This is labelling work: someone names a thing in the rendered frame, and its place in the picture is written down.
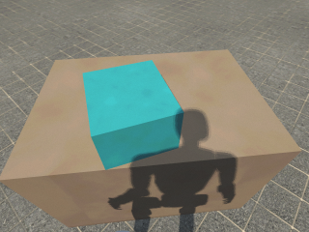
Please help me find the pedestal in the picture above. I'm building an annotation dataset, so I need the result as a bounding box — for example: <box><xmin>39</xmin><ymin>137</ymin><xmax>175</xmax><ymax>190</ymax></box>
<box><xmin>0</xmin><ymin>49</ymin><xmax>301</xmax><ymax>228</ymax></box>

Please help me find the carton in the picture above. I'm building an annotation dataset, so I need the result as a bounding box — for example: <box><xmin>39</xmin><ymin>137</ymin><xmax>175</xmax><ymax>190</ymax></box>
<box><xmin>82</xmin><ymin>60</ymin><xmax>184</xmax><ymax>170</ymax></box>

